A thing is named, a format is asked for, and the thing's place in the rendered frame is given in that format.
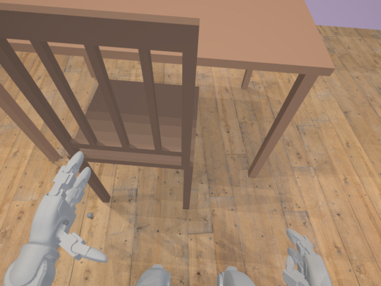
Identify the left robot forearm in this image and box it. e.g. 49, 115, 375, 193
3, 243, 60, 286

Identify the robot right shin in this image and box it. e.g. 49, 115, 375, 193
226, 266, 238, 271

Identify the left robot hand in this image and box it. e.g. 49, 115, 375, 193
29, 151, 108, 263

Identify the chair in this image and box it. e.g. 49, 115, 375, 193
0, 3, 200, 210

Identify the right robot thigh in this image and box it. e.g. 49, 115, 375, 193
217, 270, 255, 286

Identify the table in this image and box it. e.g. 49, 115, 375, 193
0, 0, 335, 178

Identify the right robot hand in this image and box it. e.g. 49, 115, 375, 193
283, 228, 332, 286

